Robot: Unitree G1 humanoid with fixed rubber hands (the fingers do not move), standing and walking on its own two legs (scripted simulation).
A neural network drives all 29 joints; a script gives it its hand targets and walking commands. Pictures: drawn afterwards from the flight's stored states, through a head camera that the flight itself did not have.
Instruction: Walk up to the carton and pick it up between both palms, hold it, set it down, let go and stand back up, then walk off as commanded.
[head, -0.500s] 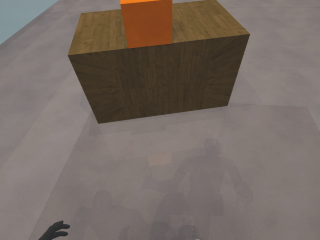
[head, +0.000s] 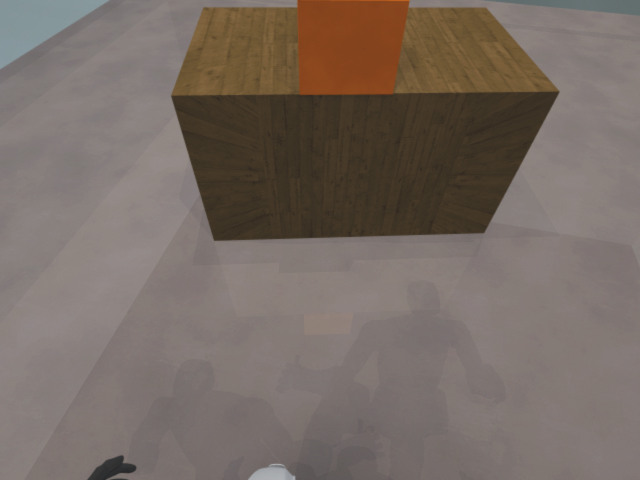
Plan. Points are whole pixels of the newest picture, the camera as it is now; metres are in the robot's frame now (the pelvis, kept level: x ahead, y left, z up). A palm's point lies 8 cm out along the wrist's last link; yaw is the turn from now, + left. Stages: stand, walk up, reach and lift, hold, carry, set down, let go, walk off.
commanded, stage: walk up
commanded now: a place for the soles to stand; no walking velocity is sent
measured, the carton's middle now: (344, 27) +1.25 -0.02 +0.02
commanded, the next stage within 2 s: none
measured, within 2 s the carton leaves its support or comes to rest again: neither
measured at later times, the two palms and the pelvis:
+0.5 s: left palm (132, 444) +0.19 +0.28 -0.09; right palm out of the picture +0.13 -0.37 -0.05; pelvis +0.08 -0.04 +0.00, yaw -1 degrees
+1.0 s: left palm (197, 391) +0.24 +0.19 -0.04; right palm out of the picture +0.21 -0.44 -0.10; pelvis +0.15 -0.12 +0.01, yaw -1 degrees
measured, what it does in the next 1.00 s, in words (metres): walks ahead: right foot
